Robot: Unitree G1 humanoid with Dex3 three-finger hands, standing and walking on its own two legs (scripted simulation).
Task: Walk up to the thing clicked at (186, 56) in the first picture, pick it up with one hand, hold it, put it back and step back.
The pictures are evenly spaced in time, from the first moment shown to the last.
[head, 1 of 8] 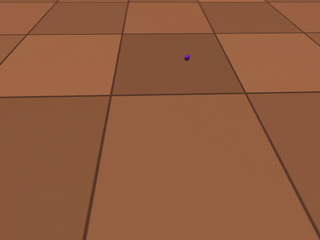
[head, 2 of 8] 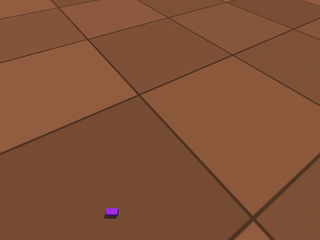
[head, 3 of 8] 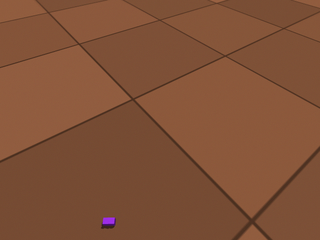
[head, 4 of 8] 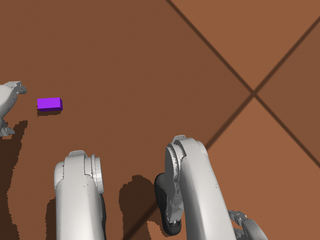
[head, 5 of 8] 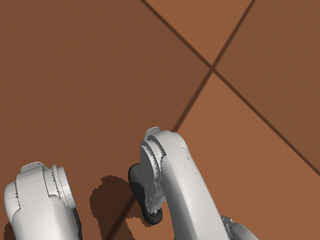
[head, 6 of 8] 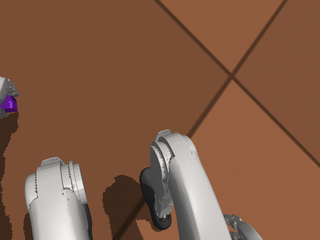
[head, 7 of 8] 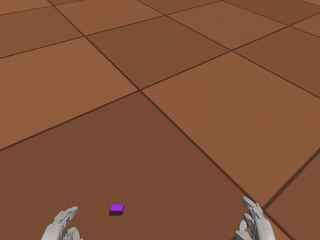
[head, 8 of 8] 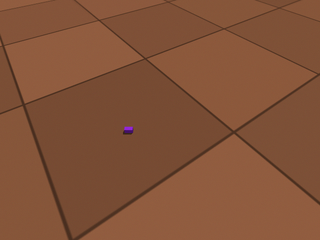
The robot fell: no
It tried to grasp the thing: yes
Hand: left
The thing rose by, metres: 0.69
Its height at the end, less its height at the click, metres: +0.00
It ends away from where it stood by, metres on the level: 0.01
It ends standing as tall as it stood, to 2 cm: yes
